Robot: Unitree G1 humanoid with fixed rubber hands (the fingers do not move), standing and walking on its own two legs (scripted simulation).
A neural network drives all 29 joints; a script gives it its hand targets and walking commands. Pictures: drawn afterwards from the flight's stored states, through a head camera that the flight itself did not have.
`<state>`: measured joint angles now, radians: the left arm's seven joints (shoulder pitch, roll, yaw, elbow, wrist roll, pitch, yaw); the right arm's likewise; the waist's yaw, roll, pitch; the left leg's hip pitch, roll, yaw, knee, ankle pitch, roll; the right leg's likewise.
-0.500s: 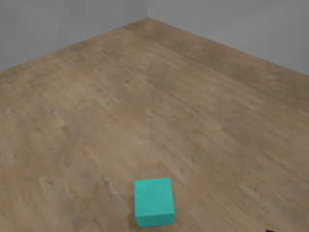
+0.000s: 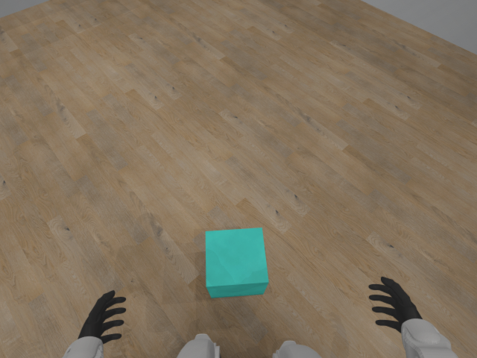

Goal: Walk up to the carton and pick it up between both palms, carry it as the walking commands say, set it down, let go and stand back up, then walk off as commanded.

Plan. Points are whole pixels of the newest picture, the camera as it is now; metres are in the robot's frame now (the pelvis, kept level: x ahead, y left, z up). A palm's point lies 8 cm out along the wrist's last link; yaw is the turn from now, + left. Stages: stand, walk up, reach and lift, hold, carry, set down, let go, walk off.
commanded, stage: reach and lift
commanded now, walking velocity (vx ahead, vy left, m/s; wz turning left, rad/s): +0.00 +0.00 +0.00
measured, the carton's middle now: (235, 264) +0.43 +0.03 -0.63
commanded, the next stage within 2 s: none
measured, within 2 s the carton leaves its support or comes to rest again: neither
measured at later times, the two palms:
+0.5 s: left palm (121, 273) +0.29 +0.26 -0.14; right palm (355, 263) +0.30 -0.22 -0.14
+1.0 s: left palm (150, 223) +0.42 +0.23 -0.20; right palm (310, 212) +0.44 -0.16 -0.19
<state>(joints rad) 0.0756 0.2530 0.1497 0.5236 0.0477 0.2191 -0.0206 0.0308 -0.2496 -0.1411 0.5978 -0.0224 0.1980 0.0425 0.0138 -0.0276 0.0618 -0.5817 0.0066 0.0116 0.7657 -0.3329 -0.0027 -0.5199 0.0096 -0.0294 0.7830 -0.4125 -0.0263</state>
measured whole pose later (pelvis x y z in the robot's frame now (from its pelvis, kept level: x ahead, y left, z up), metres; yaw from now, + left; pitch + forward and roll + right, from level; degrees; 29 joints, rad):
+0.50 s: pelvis -0.07 +0.01 -0.06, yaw -1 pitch +23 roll +0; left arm -0.52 0.28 0.21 0.66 -0.05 0.27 0.01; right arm -0.56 -0.28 -0.13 0.69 0.05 0.27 0.01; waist 0.02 0.00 0.04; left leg -1.13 0.00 0.01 1.04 -0.31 0.01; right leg -1.08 0.02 0.00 1.08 -0.41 -0.01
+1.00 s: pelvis -0.09 +0.02 -0.10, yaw -1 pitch +39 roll -2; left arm -1.12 0.29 0.27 0.80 -0.05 0.18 0.05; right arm -1.15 -0.29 -0.23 0.83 0.06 0.18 -0.04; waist 0.03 -0.01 0.08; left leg -1.55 -0.01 -0.01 1.12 -0.25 0.02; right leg -1.50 0.02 -0.01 1.17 -0.36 0.00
